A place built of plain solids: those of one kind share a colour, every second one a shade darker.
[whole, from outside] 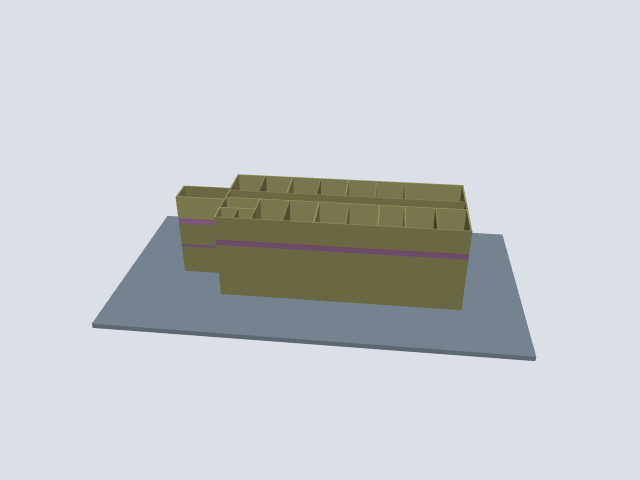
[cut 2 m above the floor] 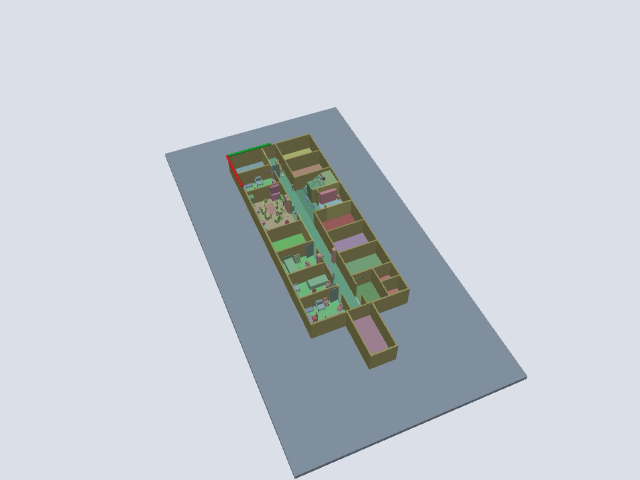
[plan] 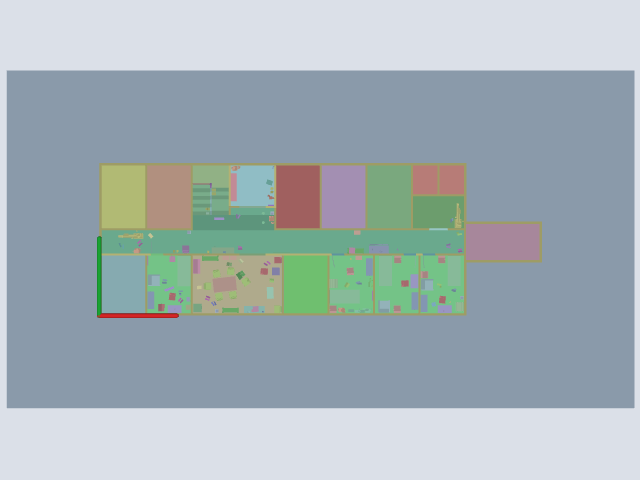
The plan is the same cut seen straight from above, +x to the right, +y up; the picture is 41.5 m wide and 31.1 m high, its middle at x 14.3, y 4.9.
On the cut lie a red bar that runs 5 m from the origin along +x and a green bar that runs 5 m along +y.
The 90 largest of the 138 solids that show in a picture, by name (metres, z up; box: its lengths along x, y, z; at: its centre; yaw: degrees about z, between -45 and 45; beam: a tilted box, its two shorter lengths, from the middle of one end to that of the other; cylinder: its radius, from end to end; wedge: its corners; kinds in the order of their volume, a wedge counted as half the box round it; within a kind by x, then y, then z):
{
 "under_1": {"box": [40.68, 21.89, 0.5], "at": [14.34, 4.95, -0.68]},
 "wall_1": {"box": [0.16, 3.73, 5.71], "at": [0.08, 2.02, 2.56]},
 "wall_2": {"box": [0.16, 3.73, 2.41], "at": [0.08, 2.02, 7.21]},
 "wall_3": {"box": [0.16, 1.51, 5.71], "at": [0.08, 4.78, 2.56]},
 "wall_4": {"box": [0.16, 4.07, 5.71], "at": [0.08, 7.7, 2.56]},
 "wall_5": {"box": [0.16, 4.07, 2.41], "at": [0.08, 7.7, 7.21]},
 "wall_6": {"box": [3.34, 0.13, 3.0], "at": [1.67, 3.96, 1.2]},
 "wall_7": {"box": [6.06, 0.13, 5.71], "at": [3.03, 5.59, 2.56]},
 "wall_8": {"box": [0.13, 3.73, 3.0], "at": [3.04, 2.02, 1.2]},
 "wall_9": {"box": [0.13, 4.07, 5.71], "at": [3.04, 7.7, 2.56]},
 "wall_10": {"box": [0.13, 4.07, 2.41], "at": [3.04, 7.7, 7.21]},
 "wall_11": {"box": [0.13, 3.73, 5.71], "at": [6.0, 2.02, 2.56]},
 "wall_12": {"box": [0.13, 4.07, 5.71], "at": [6.0, 7.7, 2.56]},
 "wall_13": {"box": [0.13, 4.07, 2.41], "at": [6.0, 7.7, 7.21]},
 "wall_14": {"box": [4.93, 0.13, 3.0], "at": [6.61, 3.96, 1.2]},
 "wall_15": {"box": [0.13, 2.62, 3.0], "at": [8.46, 8.42, 1.2]},
 "wall_16": {"box": [0.13, 4.07, 2.41], "at": [11.4, 7.7, 7.21]},
 "wall_17": {"box": [0.13, 2.62, 3.0], "at": [11.4, 8.42, 1.2]},
 "wall_18": {"box": [23.76, 0.13, 2.41], "at": [11.88, 3.96, 7.21]},
 "wall_19": {"box": [23.76, 0.13, 2.41], "at": [11.88, 5.59, 7.21]},
 "wall_20": {"box": [23.79, 0.16, 5.71], "at": [11.89, 0.08, 2.56]},
 "wall_21": {"box": [23.79, 0.16, 2.41], "at": [11.89, 0.08, 7.21]},
 "wall_22": {"box": [0.13, 3.73, 5.71], "at": [11.89, 2.02, 2.56]},
 "wall_23": {"box": [0.13, 3.73, 2.41], "at": [11.89, 2.02, 7.21]},
 "wall_24": {"box": [23.79, 0.16, 5.71], "at": [11.89, 9.81, 2.56]},
 "wall_25": {"box": [23.79, 0.16, 2.41], "at": [11.89, 9.81, 7.21]},
 "wall_26": {"box": [4.29, 0.13, 3.0], "at": [12.92, 3.96, 1.2]},
 "wall_27": {"box": [0.13, 4.07, 5.71], "at": [14.36, 7.7, 2.56]},
 "wall_28": {"box": [0.13, 4.07, 2.41], "at": [14.36, 7.7, 7.21]},
 "wall_29": {"box": [0.13, 3.73, 5.71], "at": [14.85, 2.02, 2.56]},
 "wall_30": {"box": [0.13, 3.73, 2.41], "at": [14.85, 2.02, 7.21]},
 "wall_31": {"box": [10.04, 0.13, 3.0], "at": [16.36, 5.59, 1.2]},
 "wall_32": {"box": [0.13, 4.07, 5.71], "at": [17.3, 7.7, 2.56]},
 "wall_33": {"box": [0.13, 4.07, 2.41], "at": [17.3, 7.7, 7.21]},
 "wall_34": {"box": [3.85, 0.13, 3.0], "at": [17.79, 3.96, 1.2]},
 "wall_35": {"box": [0.13, 3.73, 5.71], "at": [17.8, 2.02, 2.56]},
 "wall_36": {"box": [0.13, 3.73, 2.41], "at": [17.8, 2.02, 7.21]},
 "wall_37": {"box": [0.13, 2.08, 5.71], "at": [20.25, 6.7, 2.56]},
 "wall_38": {"box": [0.13, 1.86, 5.71], "at": [20.25, 8.8, 2.56]},
 "wall_39": {"box": [0.13, 3.73, 5.71], "at": [20.75, 2.02, 2.56]},
 "wall_40": {"box": [0.13, 3.73, 2.41], "at": [20.75, 2.02, 7.21]},
 "wall_41": {"box": [0.13, 1.86, 5.71], "at": [21.98, 8.8, 2.56]},
 "wall_42": {"box": [3.6, 0.13, 5.71], "at": [21.99, 7.8, 2.56]},
 "wall_43": {"box": [3.6, 0.13, 2.41], "at": [21.99, 7.8, 7.21]},
 "wall_44": {"box": [0.16, 3.29, 5.71], "at": [23.71, 1.8, 2.56]},
 "wall_45": {"box": [0.16, 3.29, 2.41], "at": [23.71, 1.8, 7.21]},
 "wall_46": {"box": [0.16, 1.64, 5.71], "at": [23.71, 6.92, 2.56]},
 "wall_47": {"box": [0.16, 1.86, 5.71], "at": [23.71, 8.8, 2.56]},
 "wall_48": {"box": [5.05, 0.16, 5.71], "at": [26.16, 3.53, 2.56]},
 "wall_49": {"box": [5.05, 0.16, 2.41], "at": [26.16, 3.53, 7.21]},
 "wall_50": {"box": [5.05, 0.16, 5.71], "at": [26.16, 6.02, 2.56]},
 "wall_51": {"box": [5.05, 0.16, 2.41], "at": [26.16, 6.02, 7.21]},
 "wall_52": {"box": [0.16, 2.33, 5.71], "at": [28.6, 4.78, 2.56]},
 "wall_53": {"box": [0.16, 2.33, 2.41], "at": [28.6, 4.78, 7.21]},
 "floor_room0s_1": {"box": [2.82, 3.73, 0.68], "at": [4.52, 2.02, -0.34]},
 "floor_room0s_2": {"box": [2.82, 3.73, 0.68], "at": [16.32, 2.02, -0.34]},
 "floor_room0s_3": {"box": [2.82, 3.73, 0.68], "at": [19.27, 2.02, -0.34]},
 "floor_room0s_4": {"box": [2.82, 3.73, 0.68], "at": [22.22, 2.02, -0.34]},
 "floor_corridor_1": {"box": [5.28, 0.99, 0.68], "at": [8.7, 6.03, -0.34]},
 "floor_corridor_2": {"box": [23.47, 1.51, 0.68], "at": [11.89, 4.78, -0.34]},
 "stair_1": {"box": [1.11, 2.02, 0.48], "at": [6.62, 7.51, -0.06]},
 "stair_2": {"box": [1.11, 1.77, 0.65], "at": [6.62, 7.63, 0.03]},
 "stair_3": {"box": [1.11, 1.52, 0.83], "at": [6.62, 7.76, 0.11]},
 "stair_4": {"box": [1.11, 1.27, 1.01], "at": [6.62, 7.88, 0.2]},
 "stair_5": {"box": [1.11, 1.02, 1.18], "at": [6.62, 8.01, 0.29]},
 "stair_6": {"box": [1.11, 0.77, 1.36], "at": [6.62, 8.13, 0.38]},
 "stair_7": {"box": [1.11, 0.52, 1.54], "at": [6.62, 8.26, 0.47]},
 "stair_8": {"box": [1.11, 0.27, 3.12], "at": [7.83, 6.66, 1.26]},
 "stair_9": {"box": [1.11, 1.02, 2.59], "at": [7.83, 7.03, 1.0]},
 "stair_10": {"box": [1.11, 1.27, 2.42], "at": [7.83, 7.16, 0.91]},
 "stair_11": {"box": [1.11, 1.77, 2.06], "at": [7.83, 7.41, 0.73]},
 "floor_dining_1": {"box": [5.77, 3.73, 0.68], "at": [8.95, 2.02, -0.34]},
 "floor_bath_hall_1": {"box": [2.82, 4.07, 0.68], "at": [1.57, 7.7, -0.34]},
 "floor_changing_1": {"box": [2.82, 4.07, 0.68], "at": [4.52, 7.7, -0.34]},
 "floor_manager_flat_1": {"box": [2.82, 4.07, 0.68], "at": [15.83, 7.7, -0.34]},
 "floor_manager_rooms_1": {"box": [2.82, 4.07, 0.68], "at": [18.78, 7.7, -0.34]},
 "floor_office_1": {"box": [2.82, 4.07, 0.68], "at": [12.88, 7.7, -0.34]},
 "floor_escape_foot_1": {"box": [4.76, 2.33, 0.68], "at": [26.14, 4.78, -0.34]},
 "floor_kitchen_1": {"box": [2.82, 3.73, 0.68], "at": [13.37, 2.02, -0.34]},
 "floor_laundry_1": {"box": [2.82, 3.73, 0.68], "at": [1.57, 2.02, -0.34]},
 "stair_landing_1": {"box": [1.22, 1.21, 1.89], "at": [6.67, 9.13, 0.64]},
 "stair_landing_2": {"box": [1.11, 1.46, 1.89], "at": [7.84, 9.0, 0.64]},
 "floor_wc_lobby_1": {"box": [3.31, 2.08, 0.68], "at": [21.98, 6.7, -0.34]},
 "floor_wc_1": {"box": [1.59, 1.86, 0.68], "at": [21.11, 8.8, -0.34]},
 "floor_wc_2": {"box": [1.59, 1.86, 0.68], "at": [22.84, 8.8, -0.34]},
 "floor_genkan_1": {"box": [2.82, 2.62, 0.5], "at": [9.93, 8.42, -0.43]},
 "wall_band_1": {"box": [23.79, 0.16, 0.6], "at": [11.89, 9.81, 5.7]},
 "iron_single_1": {"box": [0.85, 1.99, 0.53], "at": [5.49, 2.89, 0.27]},
 "iron_single_2": {"box": [1.96, 0.89, 0.53], "at": [15.9, 1.23, 0.27]},
 "fixture_shoe_lockers_1": {"box": [0.39, 1.82, 1.55], "at": [8.71, 8.32, 0.54]}
}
